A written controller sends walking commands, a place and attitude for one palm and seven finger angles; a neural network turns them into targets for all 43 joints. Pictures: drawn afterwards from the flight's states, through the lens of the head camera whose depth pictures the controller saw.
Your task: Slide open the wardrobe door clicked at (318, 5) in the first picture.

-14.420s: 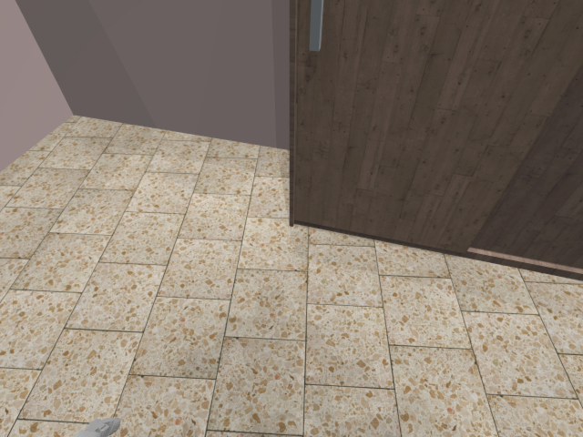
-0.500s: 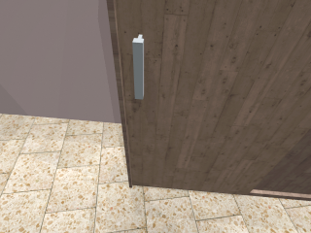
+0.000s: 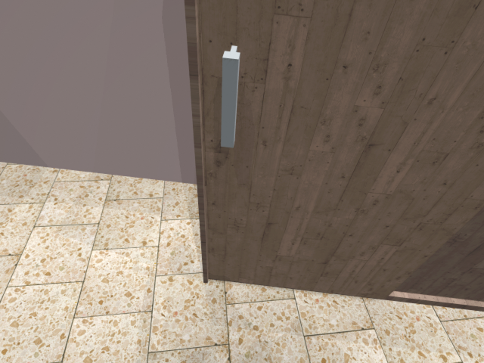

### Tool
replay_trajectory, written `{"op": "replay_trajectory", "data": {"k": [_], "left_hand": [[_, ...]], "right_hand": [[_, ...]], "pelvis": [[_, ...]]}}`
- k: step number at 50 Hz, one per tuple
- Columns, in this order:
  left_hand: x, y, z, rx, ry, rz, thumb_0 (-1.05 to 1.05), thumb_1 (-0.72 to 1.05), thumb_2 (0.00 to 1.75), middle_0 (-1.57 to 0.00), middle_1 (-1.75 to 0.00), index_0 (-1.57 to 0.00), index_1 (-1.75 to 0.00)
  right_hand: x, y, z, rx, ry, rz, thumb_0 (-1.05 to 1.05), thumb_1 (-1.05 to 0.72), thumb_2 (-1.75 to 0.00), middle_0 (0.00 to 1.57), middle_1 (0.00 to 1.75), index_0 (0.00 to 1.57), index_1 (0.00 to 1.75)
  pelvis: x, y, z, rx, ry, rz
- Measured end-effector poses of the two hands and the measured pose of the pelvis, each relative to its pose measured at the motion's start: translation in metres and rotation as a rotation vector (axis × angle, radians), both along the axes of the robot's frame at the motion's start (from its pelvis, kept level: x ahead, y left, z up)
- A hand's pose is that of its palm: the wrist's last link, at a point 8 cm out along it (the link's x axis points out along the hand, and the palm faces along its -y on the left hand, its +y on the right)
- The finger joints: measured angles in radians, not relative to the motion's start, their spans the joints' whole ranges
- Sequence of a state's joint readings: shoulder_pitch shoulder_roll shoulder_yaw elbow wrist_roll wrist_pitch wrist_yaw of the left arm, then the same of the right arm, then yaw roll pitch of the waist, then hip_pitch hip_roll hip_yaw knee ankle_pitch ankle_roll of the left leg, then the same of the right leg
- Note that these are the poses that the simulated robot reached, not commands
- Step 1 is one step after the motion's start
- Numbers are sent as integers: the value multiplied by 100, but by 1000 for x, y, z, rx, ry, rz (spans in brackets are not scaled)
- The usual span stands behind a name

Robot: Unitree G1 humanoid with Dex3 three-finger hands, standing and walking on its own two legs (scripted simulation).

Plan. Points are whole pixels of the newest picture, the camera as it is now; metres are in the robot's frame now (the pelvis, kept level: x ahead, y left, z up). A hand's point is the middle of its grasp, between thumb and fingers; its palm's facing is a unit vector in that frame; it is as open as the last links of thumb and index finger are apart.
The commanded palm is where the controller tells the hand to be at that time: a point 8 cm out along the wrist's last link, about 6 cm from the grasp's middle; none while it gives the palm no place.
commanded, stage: look again from close up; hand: left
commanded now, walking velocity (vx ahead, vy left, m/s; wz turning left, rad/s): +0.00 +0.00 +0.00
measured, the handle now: (230, 98) +0.56 +0.07 +0.17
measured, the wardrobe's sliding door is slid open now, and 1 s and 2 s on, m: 0.00 0.00 0.00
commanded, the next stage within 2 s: none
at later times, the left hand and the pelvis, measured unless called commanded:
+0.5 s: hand out of the picture -0.05 +0.15 -0.18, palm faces +0.04 -0.99 -0.14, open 7.4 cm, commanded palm none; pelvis -0.01 +0.00 +0.00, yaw +0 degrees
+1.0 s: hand out of the picture -0.06 +0.14 -0.18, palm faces +0.06 -0.99 -0.14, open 7.4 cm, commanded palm none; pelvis -0.01 -0.01 +0.00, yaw +0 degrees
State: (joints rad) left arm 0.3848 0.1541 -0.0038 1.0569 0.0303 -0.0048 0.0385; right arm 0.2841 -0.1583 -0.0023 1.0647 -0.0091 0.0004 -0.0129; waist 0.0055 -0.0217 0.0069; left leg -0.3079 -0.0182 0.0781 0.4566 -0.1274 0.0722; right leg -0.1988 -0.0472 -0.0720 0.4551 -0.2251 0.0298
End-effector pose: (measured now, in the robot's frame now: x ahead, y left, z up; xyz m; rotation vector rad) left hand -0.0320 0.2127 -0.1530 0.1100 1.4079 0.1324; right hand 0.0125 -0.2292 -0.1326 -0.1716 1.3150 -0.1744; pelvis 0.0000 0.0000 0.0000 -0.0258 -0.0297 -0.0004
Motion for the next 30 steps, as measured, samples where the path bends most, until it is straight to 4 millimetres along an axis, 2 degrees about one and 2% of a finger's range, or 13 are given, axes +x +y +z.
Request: {"op": "replay_trajectory", "data": {"k": [15,30], "left_hand": [[-23,-2,4,6,36,17,1,91,90,-20,-30,-20,-30],[-27,-18,-1,-29,38,26,1,91,90,-20,-30,-20,-30]], "right_hand": [[-16,6,-5,23,25,-19,1,-92,-90,20,30,20,30],[-38,15,-7,44,69,-40,0,-91,-90,20,30,20,30]], "pelvis": [[-6,1,1,5,2,-2],[-9,-3,0,1,9,-1]]}}
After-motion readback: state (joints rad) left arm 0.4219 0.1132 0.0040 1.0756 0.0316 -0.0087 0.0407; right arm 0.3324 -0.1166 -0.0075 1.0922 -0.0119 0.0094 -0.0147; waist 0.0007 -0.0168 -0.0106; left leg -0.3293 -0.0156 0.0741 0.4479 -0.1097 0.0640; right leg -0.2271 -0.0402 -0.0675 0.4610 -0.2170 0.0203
